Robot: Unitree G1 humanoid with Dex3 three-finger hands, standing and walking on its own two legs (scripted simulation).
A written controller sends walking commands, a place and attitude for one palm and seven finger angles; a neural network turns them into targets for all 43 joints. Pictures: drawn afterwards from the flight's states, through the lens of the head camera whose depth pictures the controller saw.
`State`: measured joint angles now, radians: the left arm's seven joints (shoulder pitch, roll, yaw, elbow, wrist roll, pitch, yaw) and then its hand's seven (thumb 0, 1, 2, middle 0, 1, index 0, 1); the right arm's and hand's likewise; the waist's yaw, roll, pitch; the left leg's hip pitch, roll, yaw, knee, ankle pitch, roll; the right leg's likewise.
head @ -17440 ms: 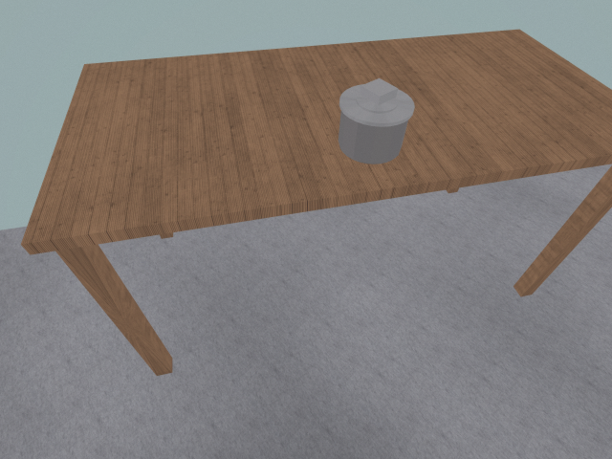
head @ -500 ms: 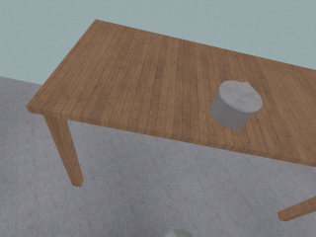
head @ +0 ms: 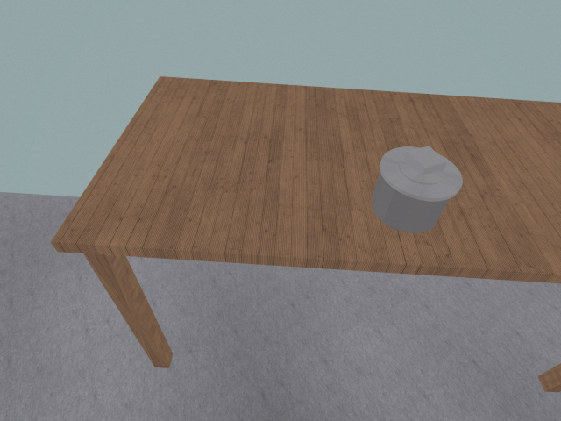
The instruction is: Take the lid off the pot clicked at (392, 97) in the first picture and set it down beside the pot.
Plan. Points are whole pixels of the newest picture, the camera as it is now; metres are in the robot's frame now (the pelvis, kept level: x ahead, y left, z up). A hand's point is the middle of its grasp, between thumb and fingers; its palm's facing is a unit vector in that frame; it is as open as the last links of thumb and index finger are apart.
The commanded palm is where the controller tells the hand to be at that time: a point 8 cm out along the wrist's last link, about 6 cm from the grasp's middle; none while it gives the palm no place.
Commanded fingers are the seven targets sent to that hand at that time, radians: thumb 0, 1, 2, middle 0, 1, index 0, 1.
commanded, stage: look again from close up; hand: left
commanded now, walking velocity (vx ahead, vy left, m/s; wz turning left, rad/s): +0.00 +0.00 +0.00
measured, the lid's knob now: (425, 160) +0.55 -0.27 +0.09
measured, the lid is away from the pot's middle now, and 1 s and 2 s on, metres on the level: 0.00 0.00 0.00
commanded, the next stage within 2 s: none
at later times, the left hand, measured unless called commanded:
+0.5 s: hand out of the picture -0.02 +0.11 -0.17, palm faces +0.09 -0.97 -0.21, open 7.3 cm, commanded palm none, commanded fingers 0.00 0.90 0.90 -0.20 -0.30 -0.20 -0.30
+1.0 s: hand out of the picture -0.02 +0.04 -0.17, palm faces +0.10 -0.98 -0.18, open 7.3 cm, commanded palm none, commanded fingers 0.00 0.90 0.90 -0.20 -0.30 -0.20 -0.30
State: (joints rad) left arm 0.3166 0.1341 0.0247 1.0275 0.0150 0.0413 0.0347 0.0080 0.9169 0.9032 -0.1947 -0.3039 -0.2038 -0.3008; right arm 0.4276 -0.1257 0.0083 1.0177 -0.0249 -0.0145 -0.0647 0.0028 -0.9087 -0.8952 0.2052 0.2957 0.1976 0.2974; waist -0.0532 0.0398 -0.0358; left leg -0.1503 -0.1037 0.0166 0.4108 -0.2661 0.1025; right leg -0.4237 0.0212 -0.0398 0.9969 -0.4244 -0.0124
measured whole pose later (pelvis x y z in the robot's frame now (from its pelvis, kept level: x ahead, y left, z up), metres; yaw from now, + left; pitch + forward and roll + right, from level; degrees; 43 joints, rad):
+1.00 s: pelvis +0.02 -0.10 +0.00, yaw +1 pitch +0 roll +1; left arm 0.40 0.07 0.00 1.12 0.00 -0.04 0.06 0.00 0.91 0.90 -0.20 -0.30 -0.20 -0.30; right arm 0.37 -0.09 0.02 1.17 0.00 -0.02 -0.06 0.00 -0.91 -0.90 0.20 0.30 0.19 0.30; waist 0.00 0.03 -0.03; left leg -0.10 -0.03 0.03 0.40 -0.30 0.01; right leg -0.12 0.13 -0.08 0.37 -0.25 -0.12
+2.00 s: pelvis +0.00 -0.22 -0.02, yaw +1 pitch -1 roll +1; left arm 0.31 0.16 0.01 1.01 0.01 0.00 0.02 0.03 0.94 0.90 -0.20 -0.30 -0.21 -0.30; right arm 0.22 -0.21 -0.03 0.98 -0.01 0.00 -0.04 0.00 -0.91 -0.90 0.20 0.29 0.19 0.30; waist 0.00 -0.02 0.03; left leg -0.27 0.06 -0.06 0.62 -0.33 -0.08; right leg -0.24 -0.01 0.14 0.65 -0.40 0.05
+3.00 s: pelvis +0.00 -0.23 -0.02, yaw +0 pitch +0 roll +0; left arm 0.39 0.19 0.05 1.02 0.02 0.03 0.00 0.01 0.91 0.90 -0.19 -0.30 -0.20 -0.30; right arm 0.28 -0.16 -0.05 1.04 -0.02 0.00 -0.04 0.00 -0.91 -0.90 0.20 0.30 0.20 0.30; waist 0.01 -0.05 0.03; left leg -0.30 0.06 -0.02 0.66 -0.36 -0.04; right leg -0.26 0.02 0.11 0.68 -0.41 0.00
